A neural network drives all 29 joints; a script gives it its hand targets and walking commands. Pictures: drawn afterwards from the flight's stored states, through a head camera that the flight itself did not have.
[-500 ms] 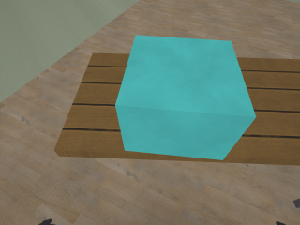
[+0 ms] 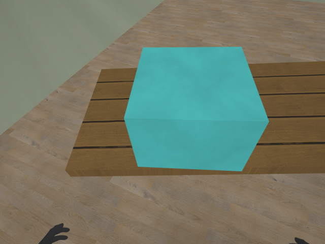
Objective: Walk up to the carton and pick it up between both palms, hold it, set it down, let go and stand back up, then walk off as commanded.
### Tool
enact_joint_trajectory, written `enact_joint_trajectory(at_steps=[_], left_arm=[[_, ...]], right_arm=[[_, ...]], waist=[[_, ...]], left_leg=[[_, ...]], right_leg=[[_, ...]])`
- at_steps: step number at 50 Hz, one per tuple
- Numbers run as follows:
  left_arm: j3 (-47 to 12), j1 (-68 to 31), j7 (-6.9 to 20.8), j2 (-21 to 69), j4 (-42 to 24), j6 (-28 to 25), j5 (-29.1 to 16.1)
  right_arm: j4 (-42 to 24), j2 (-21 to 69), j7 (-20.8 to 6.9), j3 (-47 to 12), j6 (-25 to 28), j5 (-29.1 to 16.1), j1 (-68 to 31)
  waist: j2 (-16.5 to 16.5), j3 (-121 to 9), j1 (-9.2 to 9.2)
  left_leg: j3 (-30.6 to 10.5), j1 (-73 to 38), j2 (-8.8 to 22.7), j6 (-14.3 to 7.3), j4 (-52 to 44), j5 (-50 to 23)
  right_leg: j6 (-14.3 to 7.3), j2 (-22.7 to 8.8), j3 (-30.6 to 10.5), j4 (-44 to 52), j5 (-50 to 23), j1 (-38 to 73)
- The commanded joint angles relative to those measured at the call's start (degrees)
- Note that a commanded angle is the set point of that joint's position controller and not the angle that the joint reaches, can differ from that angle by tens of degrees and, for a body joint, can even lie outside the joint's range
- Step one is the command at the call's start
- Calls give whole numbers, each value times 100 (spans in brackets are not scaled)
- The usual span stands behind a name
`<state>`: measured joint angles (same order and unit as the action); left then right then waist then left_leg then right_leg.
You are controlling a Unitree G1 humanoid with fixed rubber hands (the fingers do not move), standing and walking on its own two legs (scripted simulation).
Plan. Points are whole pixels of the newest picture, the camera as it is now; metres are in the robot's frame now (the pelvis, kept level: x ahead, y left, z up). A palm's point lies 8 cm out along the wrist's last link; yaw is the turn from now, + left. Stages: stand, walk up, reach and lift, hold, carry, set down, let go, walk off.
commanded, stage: walk up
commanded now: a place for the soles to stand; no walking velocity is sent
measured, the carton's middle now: (189, 106) +0.47 -0.06 +0.07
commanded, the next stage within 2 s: reach and lift in 1.52 s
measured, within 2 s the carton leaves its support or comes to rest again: neither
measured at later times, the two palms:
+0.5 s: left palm out of the picture +0.14 +0.31 -0.07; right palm out of the picture +0.09 -0.34 -0.08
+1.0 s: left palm out of the picture +0.12 +0.22 -0.09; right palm out of the picture +0.05 -0.43 -0.08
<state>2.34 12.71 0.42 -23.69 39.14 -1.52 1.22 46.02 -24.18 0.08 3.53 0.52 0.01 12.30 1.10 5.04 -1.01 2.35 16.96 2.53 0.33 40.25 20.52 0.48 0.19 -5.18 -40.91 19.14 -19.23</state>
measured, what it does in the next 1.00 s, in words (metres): steps on the spot: right foot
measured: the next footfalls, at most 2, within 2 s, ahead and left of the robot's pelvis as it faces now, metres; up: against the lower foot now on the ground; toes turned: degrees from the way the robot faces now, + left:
right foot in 0.64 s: +0.07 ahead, -0.20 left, +0.00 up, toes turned +0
left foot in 1.02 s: +0.07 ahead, +0.05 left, +0.00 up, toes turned +0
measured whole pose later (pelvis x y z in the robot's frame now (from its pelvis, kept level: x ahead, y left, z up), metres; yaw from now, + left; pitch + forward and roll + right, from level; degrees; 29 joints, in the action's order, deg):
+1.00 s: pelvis +0.01 -0.09 +0.00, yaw -2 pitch +0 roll +0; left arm 2.4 15.4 1.3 -24.8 39.1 0.0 1.6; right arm 46.5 -25.3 2.5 3.5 2.4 0.0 17.7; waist -1.3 5.3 -0.9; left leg 0.9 21.5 3.4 0.3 43.4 22.9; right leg -3.4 3.7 -0.7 -40.6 18.7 -21.6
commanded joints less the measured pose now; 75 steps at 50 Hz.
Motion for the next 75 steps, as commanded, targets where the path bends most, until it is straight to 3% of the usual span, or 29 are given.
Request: enact_joint_trajectory(at_steps=[1, 8, 9, 18, 19, 20, 22, 24, 28, 30, 32, 33, 35, 37, 42, 45, 48, 49, 50, 51, 52, 53, 54, 57, 60, 62, 66, 72, 75], left_arm=[[154, -376, -81, -1084, 188, -165, -35], [136, -329, -115, -982, 110, -148, -73], [105, -370, -106, -969, 111, -134, -119], [113, -343, -94, -1058, 144, -111, -11], [332, -596, 144, -1338, -375, 139, 265], [344, -535, 147, -1107, -425, 259, 267], [449, -437, 169, -1244, -531, 367, 265], [430, -70, 214, -1132, -447, 392, 230], [492, 25, 391, -1223, -481, 361, 193], [504, 580, 341, -1033, -198, 261, 147], [612, 1109, 167, -1428, 49, 157, 183], [668, 945, 113, -1926, -145, 101, 234], [680, 424, 93, -2147, -321, 166, 161], [604, 153, 60, -1610, -430, 126, 147], [591, 800, -16, -1378, -265, -3, 59], [540, 350, 18, -1294, -335, 17, 66], [408, 402, 81, -1168, -265, 142, -20], [317, 166, 91, -1089, -314, 171, -40], [273, 90, 104, -901, -281, 170, -74], [239, 87, 113, -713, -361, 155, -133], [317, 50, 85, -985, -189, 201, -63], [379, 138, 54, -1188, -111, 222, -38], [329, 163, 81, -1046, -125, 194, -22], [348, 444, 92, -1015, 163, 52, -9], [412, -28, 64, -1393, 0, -30, 68], [330, -356, 118, -1304, -54, 0, 46], [284, -343, 111, -1018, 14, 13, 22], [245, -291, 125, -1192, -1, 19, 44], [241, -401, 105, -1022, -27, 38, 14]], right_arm=[[-121, -1056, -69, 125, 166, 83, -347], [-118, -1020, -23, 137, 172, 109, -336], [-116, -1179, -23, 90, 183, 125, -453], [-183, -1007, -69, 141, 99, 82, -631], [111, -1844, 145, 445, 235, 105, 353], [178, -2151, 249, 599, 294, 144, 756], [-38, -2375, 343, 714, 355, 153, 671], [-172, -2126, 413, 690, 405, 182, 411], [-353, -2078, 303, 654, 399, 255, 190], [-355, -1943, 267, 527, 327, 236, -22], [-341, -1118, 250, 272, 169, 236, 631], [-510, -763, 282, 123, 148, 138, 609], [-315, -1515, 430, 321, 141, 8, 382], [-115, -1407, 359, 311, 171, -19, 787], [-76, -1098, 267, 118, 190, -20, 710], [-42, -1082, 303, 144, 277, 8, 873], [-36, -908, 300, 186, 393, 74, 1054], [58, -1015, 330, 202, 431, 126, 1142], [67, -1241, 345, 238, 460, 213, 1199], [-119, -1500, 357, 240, 487, 289, 891], [-230, -1876, 332, 376, 462, 252, 587], [-321, -1832, 294, 329, 453, 248, 364], [-318, -1677, 276, 260, 459, 233, 175], [-338, -1326, 222, 119, 385, 187, -26], [-227, -956, 169, 50, 250, 46, 486], [-99, -1086, 186, 122, 227, 109, 344], [-79, -1283, 172, 129, 406, 138, 225], [-50, -1054, 170, 99, 284, 146, 105], [-66, -1273, 161, 83, 388, 163, 82]], waist=[[-193, -500, 40], [-336, -1036, -14], [20, -724, 80], [-506, -489, 30], [-682, -383, -173], [152, -176, -331], [-10, 65, -172], [-377, 50, 104], [787, -149, 20], [896, -565, 465], [-1044, -721, 494], [-1906, -450, 462], [-994, -117, 291], [-949, -296, 181], [-978, -814, 378], [-732, -760, 266], [-659, -908, 80], [-787, -820, -32], [-186, -1081, -51], [520, -880, 21], [796, -442, 73], [937, -218, 138], [483, -180, 217], [588, -448, 410], [-471, -671, 68], [-744, -318, -50], [-158, -469, -2], [-647, -410, 76], [-59, -501, 94]], left_leg=[[-597, -48, 394, -365, -1009, -67], [-616, -530, 577, -449, -985, -1357], [-745, -261, 647, -475, -1088, -1170], [-484, -358, 409, -397, -1078, 191], [-1189, -735, 900, -724, -1373, 422], [-2348, -1039, 1907, -1254, -2174, 574], [-2945, -804, 2709, -1906, -2237, -498], [-2124, -495, 2308, -1728, -1717, -1281], [-1124, -50, 1665, -1318, -1340, -676], [-332, 165, 1341, -958, -504, -1651], [265, 1354, 309, -461, 1948, 353], [-140, 2283, -357, -211, 2456, 1745], [-848, 1910, -310, -242, 2639, 1582], [-446, 1720, 84, -206, 2133, 965], [-343, 1645, 100, -105, 1267, 651], [-89, 848, 69, -176, 470, 616], [231, -292, -254, -288, -944, -589], [83, -791, -223, -300, -1438, -887], [-599, -1223, 146, -441, -1545, -833], [-2104, -1161, 1173, -806, -1702, -882], [-2793, -269, 1995, -1453, -2021, -425], [-2756, 338, 2121, -1714, -1980, -508], [-2353, 249, 1917, -1664, -1705, -1004], [-752, 458, 772, -680, -599, -1923], [-183, 667, -68, -295, 256, 557], [-214, -126, -6, -324, -94, 856], [-993, -378, 453, -447, -1026, -577], [-235, 111, 53, -264, -608, -43], [-871, -124, 453, -446, -953, -1182]], right_leg=[[-466, -330, -683, 1019, -706, 38], [-446, -368, -550, 594, -1837, 195], [-449, -247, -368, 544, -1538, 143], [-504, -388, -721, 1078, -555, -345], [-513, -47, -521, 165, -696, -1083], [-342, 243, -42, -1093, 55, -1855], [-163, -105, -426, -2435, 1141, -2169], [-166, -187, -556, -2630, 995, -1869], [-136, -295, 320, -984, 1215, -920], [-265, -141, 686, 746, 532, 402], [-421, -234, -681, 1515, 220, 1301], [-731, -1197, -2722, 2216, 313, 1145], [-1157, -1736, -3580, 2795, 547, 386], [-1185, -1135, -1934, 1821, -154, 768], [-1105, -1075, -1680, 1553, -1518, 1590], [-1468, -1205, -1386, 1317, -2347, 981], [-1237, -839, -756, 528, -2320, 428], [-1050, -808, -700, 207, -2523, 127], [-802, -761, -600, -59, -1838, -334], [-424, -221, -332, -456, -631, -990], [-159, 73, 328, -877, 1240, -871], [-145, -36, 88, -1387, 1457, -462], [-171, -66, 172, -930, 1444, -414], [-288, -32, 256, 925, -471, 792], [-857, -1330, -1847, 1746, -125, 619], [-980, -1201, -1497, 1960, 1037, -533], [-467, -444, -466, 1157, -89, -332], [-809, -1031, -1082, 1744, 130, -5], [-528, -499, -404, 1110, -537, -13]])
